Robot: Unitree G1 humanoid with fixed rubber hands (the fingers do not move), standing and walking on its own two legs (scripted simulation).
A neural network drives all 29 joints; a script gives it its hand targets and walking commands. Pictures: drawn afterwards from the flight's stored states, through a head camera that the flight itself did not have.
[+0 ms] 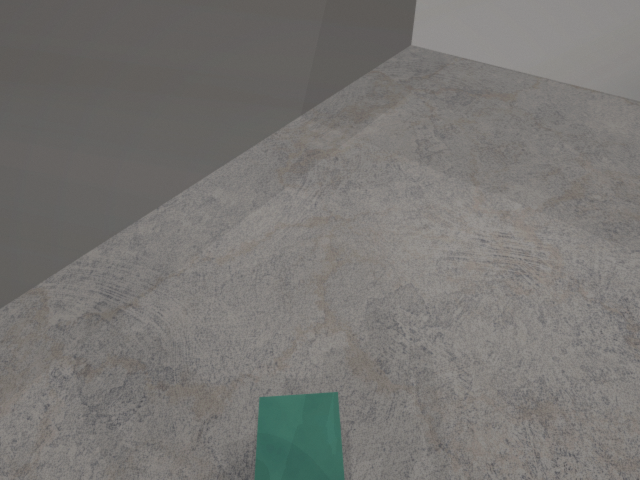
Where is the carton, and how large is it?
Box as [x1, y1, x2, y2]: [254, 392, 344, 479]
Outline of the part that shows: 337,392 259,397 254,479 344,479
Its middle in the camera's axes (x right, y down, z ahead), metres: -0.05 +0.57 +1.01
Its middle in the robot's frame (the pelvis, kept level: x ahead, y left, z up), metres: +0.33 +0.11 -0.65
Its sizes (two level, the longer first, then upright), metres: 0.210 0.200 0.250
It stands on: the floor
